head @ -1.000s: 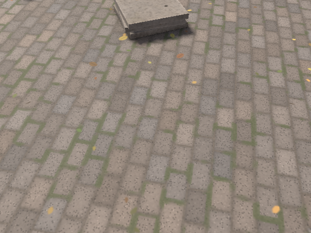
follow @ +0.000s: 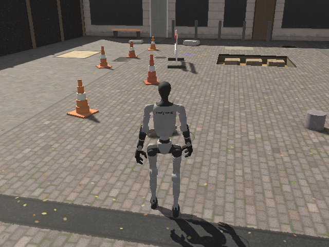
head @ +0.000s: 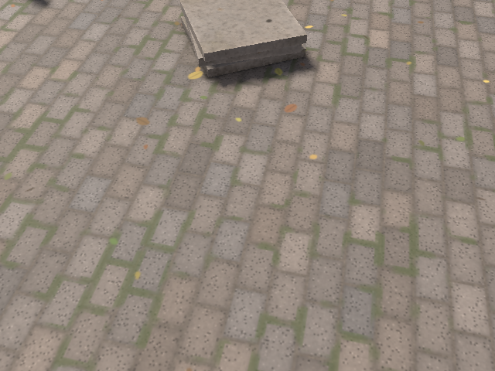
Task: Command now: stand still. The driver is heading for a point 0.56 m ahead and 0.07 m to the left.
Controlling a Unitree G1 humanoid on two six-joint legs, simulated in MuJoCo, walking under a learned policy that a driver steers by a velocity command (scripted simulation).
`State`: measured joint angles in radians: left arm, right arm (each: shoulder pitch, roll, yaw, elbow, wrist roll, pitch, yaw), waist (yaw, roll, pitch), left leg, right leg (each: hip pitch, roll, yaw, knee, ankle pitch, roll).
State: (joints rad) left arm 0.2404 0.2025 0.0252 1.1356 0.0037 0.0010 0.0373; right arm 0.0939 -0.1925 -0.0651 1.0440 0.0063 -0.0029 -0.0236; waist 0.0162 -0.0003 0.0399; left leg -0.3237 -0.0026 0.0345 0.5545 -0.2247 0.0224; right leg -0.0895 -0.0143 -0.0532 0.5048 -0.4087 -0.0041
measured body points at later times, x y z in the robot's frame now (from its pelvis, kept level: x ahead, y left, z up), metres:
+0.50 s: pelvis +0.02 +0.01 +0.01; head +0.02 +0.02 +0.46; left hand -0.05 +0.26 -0.14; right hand +0.13 -0.25 -0.12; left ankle +0.06 +0.14 -0.68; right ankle -0.09 -0.11 -0.73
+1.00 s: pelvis +0.30 +0.10 +0.01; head +0.32 +0.10 +0.45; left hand +0.51 +0.32 -0.09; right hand +0.22 -0.14 -0.14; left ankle +0.16 +0.18 -0.73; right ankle +0.51 -0.04 -0.66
